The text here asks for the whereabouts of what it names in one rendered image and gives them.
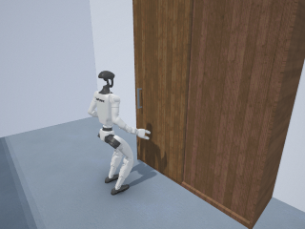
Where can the right robot upper arm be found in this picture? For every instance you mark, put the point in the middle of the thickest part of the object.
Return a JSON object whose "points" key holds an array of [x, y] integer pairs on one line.
{"points": [[115, 101]]}

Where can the left robot upper arm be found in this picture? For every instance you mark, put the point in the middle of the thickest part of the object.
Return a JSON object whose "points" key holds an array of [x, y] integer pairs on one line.
{"points": [[91, 110]]}

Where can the right robot forearm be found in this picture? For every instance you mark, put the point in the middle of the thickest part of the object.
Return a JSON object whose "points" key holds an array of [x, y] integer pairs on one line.
{"points": [[128, 129]]}

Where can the robot left shin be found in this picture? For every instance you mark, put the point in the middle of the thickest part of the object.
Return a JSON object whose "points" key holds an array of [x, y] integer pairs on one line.
{"points": [[114, 164]]}

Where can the robot left foot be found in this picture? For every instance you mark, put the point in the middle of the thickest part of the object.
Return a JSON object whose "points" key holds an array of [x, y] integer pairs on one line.
{"points": [[108, 179]]}

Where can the wardrobe door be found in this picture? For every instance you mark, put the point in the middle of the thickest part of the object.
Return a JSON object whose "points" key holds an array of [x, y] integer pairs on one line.
{"points": [[162, 40], [236, 54]]}

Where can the handle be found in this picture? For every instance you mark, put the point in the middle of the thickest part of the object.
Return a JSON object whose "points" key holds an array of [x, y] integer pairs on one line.
{"points": [[138, 98]]}

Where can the robot right hand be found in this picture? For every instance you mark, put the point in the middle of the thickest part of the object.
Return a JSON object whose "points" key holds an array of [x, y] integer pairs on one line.
{"points": [[141, 133]]}

